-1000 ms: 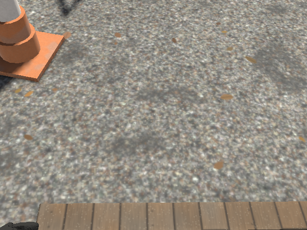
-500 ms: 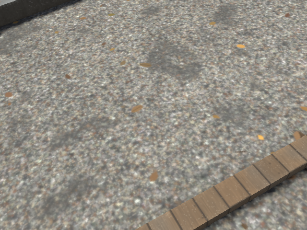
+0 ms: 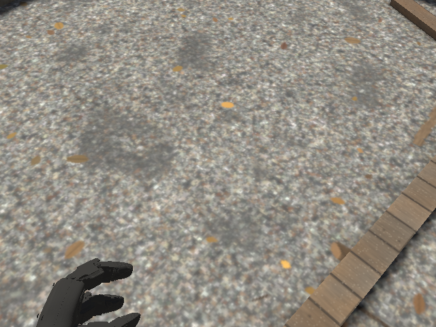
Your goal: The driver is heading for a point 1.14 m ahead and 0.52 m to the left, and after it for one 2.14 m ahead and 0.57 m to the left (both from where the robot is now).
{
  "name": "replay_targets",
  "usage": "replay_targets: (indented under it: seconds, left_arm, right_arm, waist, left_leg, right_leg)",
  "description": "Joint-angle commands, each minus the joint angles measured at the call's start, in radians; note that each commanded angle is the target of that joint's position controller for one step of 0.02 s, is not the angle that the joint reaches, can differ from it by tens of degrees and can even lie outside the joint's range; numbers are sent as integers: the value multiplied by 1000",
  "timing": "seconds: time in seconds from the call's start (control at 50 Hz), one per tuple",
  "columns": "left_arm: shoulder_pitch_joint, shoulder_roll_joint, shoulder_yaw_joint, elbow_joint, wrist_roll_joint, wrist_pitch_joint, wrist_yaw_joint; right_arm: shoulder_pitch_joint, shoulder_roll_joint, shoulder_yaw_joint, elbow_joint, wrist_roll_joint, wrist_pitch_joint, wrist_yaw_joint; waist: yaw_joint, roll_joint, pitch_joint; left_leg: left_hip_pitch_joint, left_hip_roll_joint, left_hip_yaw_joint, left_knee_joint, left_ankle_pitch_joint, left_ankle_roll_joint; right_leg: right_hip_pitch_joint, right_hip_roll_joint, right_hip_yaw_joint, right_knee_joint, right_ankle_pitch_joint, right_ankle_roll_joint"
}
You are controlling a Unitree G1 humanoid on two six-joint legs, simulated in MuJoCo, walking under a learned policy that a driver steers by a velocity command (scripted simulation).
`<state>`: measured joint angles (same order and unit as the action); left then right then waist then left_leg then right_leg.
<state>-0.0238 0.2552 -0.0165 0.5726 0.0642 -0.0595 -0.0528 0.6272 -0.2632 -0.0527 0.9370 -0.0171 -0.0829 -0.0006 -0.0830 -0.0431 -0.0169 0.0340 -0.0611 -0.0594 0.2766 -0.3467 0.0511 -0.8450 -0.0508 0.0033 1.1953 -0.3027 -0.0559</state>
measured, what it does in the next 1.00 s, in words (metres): walks ahead, turning left: right foot 0.06 m higher, then left foot 0.06 m lower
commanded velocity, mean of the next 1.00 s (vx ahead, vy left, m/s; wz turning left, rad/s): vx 0.73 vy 0.00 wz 0.86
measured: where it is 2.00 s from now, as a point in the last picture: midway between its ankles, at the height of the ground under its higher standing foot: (121, 217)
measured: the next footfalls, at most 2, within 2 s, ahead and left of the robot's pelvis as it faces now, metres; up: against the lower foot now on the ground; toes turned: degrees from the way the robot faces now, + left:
right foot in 0.08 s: +0.31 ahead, -0.15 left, +0.06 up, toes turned +3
left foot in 0.56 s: +0.65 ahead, +0.16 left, +0.00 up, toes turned +32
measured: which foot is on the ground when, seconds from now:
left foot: down 0.00-0.12, up 0.14-0.54, down 0.56-0.90, up 0.92-1.00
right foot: up 0.00-0.06, down 0.08-0.56, up 0.58-0.88, down 0.90-1.00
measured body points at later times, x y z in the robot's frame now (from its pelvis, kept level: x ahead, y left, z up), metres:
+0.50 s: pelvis +0.46 +0.04 +0.03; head +0.49 +0.07 +0.48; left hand +0.25 +0.27 -0.09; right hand +0.84 -0.06 +0.02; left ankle +0.58 +0.16 -0.67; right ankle +0.27 -0.15 -0.66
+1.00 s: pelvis +0.81 +0.20 -0.02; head +0.83 +0.26 +0.42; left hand +0.78 +0.54 -0.09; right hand +1.11 +0.11 -0.12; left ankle +0.65 +0.17 -0.63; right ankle +1.00 +0.25 -0.73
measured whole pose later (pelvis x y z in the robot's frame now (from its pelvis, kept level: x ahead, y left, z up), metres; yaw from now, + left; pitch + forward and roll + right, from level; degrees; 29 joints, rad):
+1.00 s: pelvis +0.81 +0.20 -0.02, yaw +56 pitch +1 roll -2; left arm -0.01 0.24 0.03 0.57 0.03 -0.07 0.03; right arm 0.21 -0.32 -0.08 0.69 0.04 0.04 -0.02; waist -0.07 0.00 0.12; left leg -0.42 -0.14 -0.16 1.37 -0.57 -0.06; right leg -0.51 0.05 0.03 0.55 -0.06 0.01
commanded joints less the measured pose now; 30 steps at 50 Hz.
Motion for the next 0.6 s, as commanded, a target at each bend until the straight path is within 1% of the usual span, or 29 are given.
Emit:
replay_targets:
  seconds: [0.02, 0.04, 0.06, 0.08, 0.1, 0.12, 0.14, 0.16, 0.18, 0.2, 0.22, 0.24, 0.26, 0.28, 0.3, 0.32, 0.34, 0.36, 0.38, 0.4, 0.42, 0.44, 0.48, 0.5, 0.52, 0.54, 0.56, 0.58, 0.6]
  left_arm:
    - [-72, 29, -20, -107, -12, -15, -22]
    - [-69, 28, -21, -101, -22, -10, -18]
    - [-5, 54, -6, -79, -28, -7, -4]
    - [227, 110, 29, -8, -28, -2, 16]
    - [383, 158, 60, 29, -22, 1, 39]
    - [486, 282, 110, 20, 29, -22, 39]
    - [479, 250, 104, 26, 4, -20, 34]
    - [375, 196, 89, 50, -6, -20, 46]
    - [299, 151, 83, 59, -12, -26, 51]
    - [280, 117, 82, 85, -14, -33, 55]
    - [247, 83, 76, 106, -17, -40, 52]
    - [255, 73, 81, 125, -7, -56, 45]
    - [313, 53, 79, 160, -6, -69, 46]
    - [379, 48, 80, 202, -9, -83, 52]
    - [411, 50, 83, 238, -10, -86, 56]
    - [435, 50, 83, 259, -12, -82, 65]
    - [458, 44, 79, 268, -10, -80, 71]
    - [470, 42, 75, 287, -19, -86, 80]
    - [431, 49, 73, 286, -29, -91, 85]
    - [367, 83, 77, 273, -32, -92, 87]
    - [322, 119, 82, 266, -36, -88, 85]
    - [327, 145, 87, 270, -39, -82, 86]
    - [342, 206, 101, 271, -47, -66, 86]
    - [346, 235, 108, 268, -53, -53, 83]
    - [324, 256, 114, 262, -51, -36, 81]
    - [286, 254, 116, 246, -44, -22, 79]
    - [224, 201, 111, 238, -38, -18, 67]
    - [303, 125, 89, 192, -11, -26, 59]
    - [432, 151, 82, 144, -28, -34, 65]
  right_arm:
    - [-208, -139, -27, -128, 24, -34, -9]
    - [-163, -203, -39, -116, 33, -29, 1]
    - [-131, -227, -42, -100, 36, -31, 12]
    - [-132, -262, -45, -99, 30, -36, 23]
    - [-115, -267, -48, -110, 41, -39, 31]
    - [-29, -146, -20, -147, 55, -45, 30]
    - [-142, -130, -25, -179, 43, -39, 33]
    - [-229, -124, -33, -199, 40, -21, 25]
    - [-249, -108, -28, -206, 27, -6, 22]
    - [-269, -91, -26, -210, 11, 11, 26]
    - [-271, -78, -29, -222, -6, 30, 27]
    - [-317, -79, -35, -229, -10, 50, 34]
    - [-373, -70, -37, -248, -7, 61, 44]
    - [-415, -47, -35, -267, -6, 70, 47]
    - [-463, -38, -31, -287, -1, 82, 55]
    - [-536, -34, -26, -305, 0, 93, 62]
    - [-573, -36, -26, -314, -9, 96, 70]
    - [-617, -24, -19, -345, -20, 91, 84]
    - [-658, -16, -10, -367, -18, 90, 100]
    - [-658, -28, -7, -365, -18, 91, 116]
    - [-647, -46, -7, -358, -21, 94, 126]
    - [-639, -60, -7, -351, -18, 93, 130]
    - [-562, -114, -16, -313, -20, 95, 112]
    - [-490, -144, -23, -286, -25, 94, 99]
    - [-366, -172, -35, -245, -26, 94, 83]
    - [-186, -216, -55, -180, -29, 93, 68]
    - [-98, -239, -76, -123, -13, 92, 45]
    - [-141, -351, -90, -118, -23, 90, 31]
    - [-168, -386, -90, -164, -19, 80, 25]
  waist:
    - [116, 75, 129]
    - [105, 103, 116]
    - [134, 101, 57]
    - [246, 90, -82]
    - [325, 58, -221]
    - [314, -202, -457]
    - [298, -244, -555]
    - [233, -124, -328]
    - [176, -5, -162]
    - [148, -11, -68]
    - [101, -62, -17]
    - [110, -60, 36]
    - [125, -19, 41]
    - [131, -53, 47]
    - [127, -63, 48]
    - [145, -48, 54]
    - [161, -43, 50]
    - [145, -56, 57]
    - [119, -39, 73]
    - [88, -22, 86]
    - [56, -9, 93]
    - [43, -3, 97]
    - [-20, -7, 64]
    - [-65, -16, 31]
    - [-127, -30, -3]
    - [-196, 1, -65]
    - [-218, 169, -45]
    - [-58, 264, 31]
    - [15, 222, -169]
  left_leg:
    - [-390, 159, -156, -318, 451, 168]
    - [-398, 205, -174, -341, 565, 184]
    - [-361, 232, -158, -246, 852, 170]
    - [-342, 209, -95, 19, 1124, 139]
    - [-434, 154, -69, 365, 1065, 78]
    - [-651, 67, -37, 926, 680, 17]
    - [-639, 26, -87, 1115, 63, 51]
    - [-715, 52, -65, 1180, 113, 49]
    - [-748, 117, -52, 1120, 149, 59]
    - [-756, 149, -50, 1092, 142, 65]
    - [-755, 159, -56, 1127, 190, 43]
    - [-795, 142, -51, 1145, 165, 28]
    - [-835, 137, -42, 1094, 124, 34]
    - [-857, 136, -43, 1032, 81, 40]
    - [-888, 146, -33, 928, 27, 40]
    - [-903, 167, -30, 819, 26, 39]
    - [-894, 158, 10, 801, 95, 41]
    - [-893, 171, 9, 743, 195, 55]
    - [-819, 155, 44, 599, 301, 54]
    - [-701, 133, 96, 473, 388, 54]
    - [-569, 107, 151, 385, 452, 58]
    - [-461, 73, 201, 345, 487, 63]
    - [-304, 24, 232, 348, 480, 84]
    - [-226, 11, 229, 352, 452, 104]
    - [-120, 17, 201, 358, 394, 139]
    - [65, 24, 165, 334, 360, 183]
    - [219, 65, 80, 183, 452, 223]
    - [286, 136, -36, 384, 936, 201]
    - [501, 278, -325, 357, 1243, 362]
  right_leg:
    - [308, 14, -52, -309, 250, 19]
    - [436, 56, -121, -351, 157, 11]
    - [583, 103, -137, -341, 85, -3]
    - [817, 163, -138, -342, 60, -19]
    - [1035, 107, -34, -378, -45, -28]
    - [1254, -257, 518, -531, -584, -143]
    - [1184, -356, 803, -772, -722, -109]
    - [1014, -355, 726, -829, -523, -83]
    - [885, -331, 581, -821, -355, -71]
    - [786, -311, 480, -825, -209, -69]
    - [721, -288, 385, -817, -104, -60]
    - [758, -258, 323, -813, 52, -72]
    - [831, -234, 256, -824, 190, -63]
    - [892, -252, 210, -807, 362, -60]
    - [949, -255, 152, -830, 410, -50]
    - [997, -264, 101, -859, 382, -30]
    - [1008, -261, 62, -885, 340, -28]
    - [1009, -256, 18, -906, 351, -5]
    - [936, -221, -50, -957, 306, 9]
    - [865, -191, -123, -1006, 269, 17]
    - [800, -162, -188, -1039, 291, 27]
    - [768, -142, -233, -1035, 400, 31]
    - [797, -151, -269, -918, 765, 26]
    - [820, -162, -273, -792, 902, 28]
    - [804, -176, -264, -614, 1021, 20]
    - [710, -165, -238, -318, 1015, 6]
    - [510, 3, -220, 101, 259, 20]
    - [217, 53, -156, 387, -262, 34]
    - [49, 55, -29, 460, -231, 75]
